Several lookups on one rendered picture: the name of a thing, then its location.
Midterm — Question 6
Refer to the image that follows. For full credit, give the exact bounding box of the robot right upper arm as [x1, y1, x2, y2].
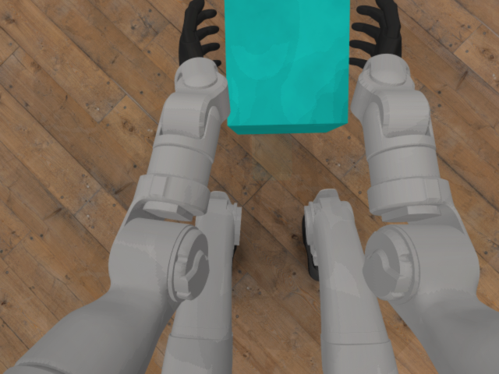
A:
[363, 224, 499, 374]

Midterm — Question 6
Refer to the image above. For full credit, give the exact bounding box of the right robot thigh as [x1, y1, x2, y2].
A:
[304, 196, 398, 374]

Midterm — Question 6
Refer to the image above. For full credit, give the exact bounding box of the robot left hand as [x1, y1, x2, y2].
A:
[179, 0, 221, 67]

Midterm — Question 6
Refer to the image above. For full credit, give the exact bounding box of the robot right hand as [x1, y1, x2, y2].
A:
[349, 0, 402, 69]

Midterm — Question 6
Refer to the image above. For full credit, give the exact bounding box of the carton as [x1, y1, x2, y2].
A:
[225, 0, 350, 135]

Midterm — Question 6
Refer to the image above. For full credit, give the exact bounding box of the right robot shin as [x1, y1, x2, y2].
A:
[310, 189, 355, 266]

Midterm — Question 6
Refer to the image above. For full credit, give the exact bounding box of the robot left upper arm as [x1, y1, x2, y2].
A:
[3, 217, 210, 374]

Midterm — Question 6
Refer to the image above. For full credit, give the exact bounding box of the robot right forearm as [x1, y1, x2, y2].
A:
[350, 54, 480, 265]

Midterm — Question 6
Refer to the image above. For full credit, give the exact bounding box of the robot left forearm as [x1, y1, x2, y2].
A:
[108, 57, 231, 276]

